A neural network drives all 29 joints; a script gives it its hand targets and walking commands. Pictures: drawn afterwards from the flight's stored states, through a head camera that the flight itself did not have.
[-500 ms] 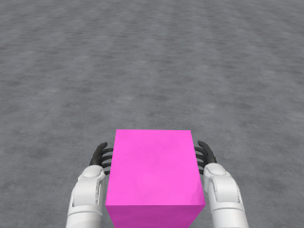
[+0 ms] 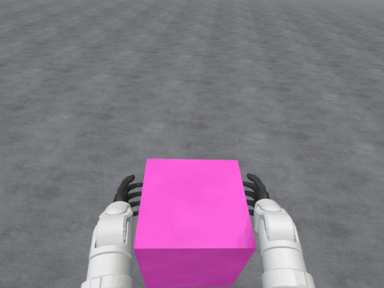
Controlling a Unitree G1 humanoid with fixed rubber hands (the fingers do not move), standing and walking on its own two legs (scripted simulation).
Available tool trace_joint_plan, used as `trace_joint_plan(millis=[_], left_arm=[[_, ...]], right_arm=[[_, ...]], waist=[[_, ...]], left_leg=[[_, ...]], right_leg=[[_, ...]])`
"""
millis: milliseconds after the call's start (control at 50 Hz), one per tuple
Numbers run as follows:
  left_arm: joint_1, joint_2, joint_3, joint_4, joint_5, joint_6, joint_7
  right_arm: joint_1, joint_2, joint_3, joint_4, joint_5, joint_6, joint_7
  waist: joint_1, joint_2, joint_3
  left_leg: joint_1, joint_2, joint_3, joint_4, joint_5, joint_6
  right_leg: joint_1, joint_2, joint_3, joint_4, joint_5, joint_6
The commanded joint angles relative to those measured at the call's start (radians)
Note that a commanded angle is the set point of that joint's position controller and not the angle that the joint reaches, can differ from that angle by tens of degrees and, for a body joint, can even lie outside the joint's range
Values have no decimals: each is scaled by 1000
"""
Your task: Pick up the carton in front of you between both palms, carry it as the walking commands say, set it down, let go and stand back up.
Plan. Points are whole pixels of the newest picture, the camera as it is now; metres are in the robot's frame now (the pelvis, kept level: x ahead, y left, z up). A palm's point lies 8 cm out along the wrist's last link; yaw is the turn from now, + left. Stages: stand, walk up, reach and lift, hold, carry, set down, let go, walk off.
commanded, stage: set down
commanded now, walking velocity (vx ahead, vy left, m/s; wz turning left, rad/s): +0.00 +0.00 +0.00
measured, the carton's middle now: (190, 225) +0.30 +0.01 -0.03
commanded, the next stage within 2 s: none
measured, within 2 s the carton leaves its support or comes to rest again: neither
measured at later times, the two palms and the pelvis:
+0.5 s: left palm (146, 224) +0.36 +0.13 -0.13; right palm (252, 228) +0.34 -0.17 -0.12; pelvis -0.03 +0.00 -0.06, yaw -2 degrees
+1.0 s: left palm (152, 236) +0.40 +0.13 -0.28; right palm (240, 241) +0.38 -0.17 -0.28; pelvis -0.03 +0.00 -0.20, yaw -2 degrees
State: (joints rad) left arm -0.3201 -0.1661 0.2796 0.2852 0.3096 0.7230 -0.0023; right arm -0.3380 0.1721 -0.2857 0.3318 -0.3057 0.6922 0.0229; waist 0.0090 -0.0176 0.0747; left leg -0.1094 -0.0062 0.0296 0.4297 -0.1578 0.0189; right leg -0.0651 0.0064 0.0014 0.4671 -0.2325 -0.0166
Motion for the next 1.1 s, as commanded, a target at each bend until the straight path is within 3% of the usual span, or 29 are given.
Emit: trace_joint_plan(millis=[0,120,200,280,340,460,540,580,660,780,920,1080], left_arm=[[-675,-901,-449,82,-220,-66,-257],[-815,-837,-176,349,-78,-136,-223],[-763,-674,1,426,41,-194,-181],[-718,-563,66,437,95,-293,-162],[-727,-572,11,428,76,-394,-154],[-795,-734,-272,360,-61,-586,-149],[-813,-806,-474,268,-152,-627,-142],[-800,-805,-529,235,-187,-623,-134],[-778,-803,-537,259,-198,-586,-130],[-795,-784,-440,364,-167,-547,-131],[-875,-748,-384,417,-164,-562,-110],[-1004,-716,-419,393,-217,-577,-68]], right_arm=[[-647,891,415,93,181,-73,230],[-790,783,109,326,16,-148,199],[-740,645,-41,371,-82,-190,156],[-720,564,-67,363,-104,-278,137],[-730,591,1,346,-65,-372,139],[-782,756,260,305,74,-560,143],[-768,827,439,225,161,-600,121],[-755,830,485,195,189,-596,109],[-744,826,498,206,207,-559,106],[-781,803,416,290,189,-519,112],[-858,758,358,344,187,-534,95],[-980,710,375,324,234,-554,66]], waist=[[-7,-8,-166],[-30,57,-104],[-33,24,-109],[-15,6,-190],[-5,2,-293],[-17,13,-729],[-27,37,-1091],[-31,43,-1185],[-29,46,-1143],[-24,39,-1001],[-27,35,-1030],[-31,58,-1151]], left_leg=[[149,-54,-111,-30,-255,3],[-17,-35,-136,-7,-394,5],[-94,-61,-122,78,-317,4],[-230,-82,-102,195,-209,9],[-321,-98,-91,283,-92,13],[-413,-121,-99,499,136,-6],[-477,-129,-97,639,271,-20],[-539,-133,-90,687,280,-27],[-707,-141,-80,737,158,-31],[-931,-147,-73,808,4,-25],[-1075,-155,-67,929,-11,-26],[-1137,-162,-59,1073,-24,-40]], right_leg=[[-230,28,96,-128,-255,-56],[-240,57,74,-6,-254,-43],[-365,63,65,51,-232,-36],[-510,76,55,145,-177,-23],[-592,94,54,223,-93,-9],[-727,126,55,427,112,21],[-783,141,59,559,247,41],[-816,145,58,605,268,45],[-955,149,51,662,165,48],[-1165,151,42,736,7,43],[-1323,163,26,860,-12,45],[-1455,177,-2,1018,-51,47]])
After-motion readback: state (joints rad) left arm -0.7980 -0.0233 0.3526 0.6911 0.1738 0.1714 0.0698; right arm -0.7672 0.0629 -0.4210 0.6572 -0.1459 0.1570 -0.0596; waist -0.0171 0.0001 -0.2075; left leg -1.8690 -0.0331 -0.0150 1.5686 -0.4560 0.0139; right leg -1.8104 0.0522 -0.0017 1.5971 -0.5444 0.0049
